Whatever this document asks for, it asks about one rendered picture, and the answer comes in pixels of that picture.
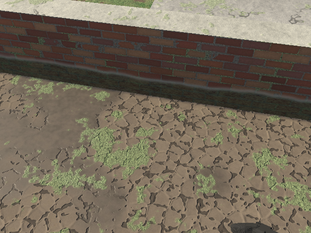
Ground right robot hand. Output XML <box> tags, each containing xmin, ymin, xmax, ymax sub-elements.
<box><xmin>230</xmin><ymin>221</ymin><xmax>278</xmax><ymax>233</ymax></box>

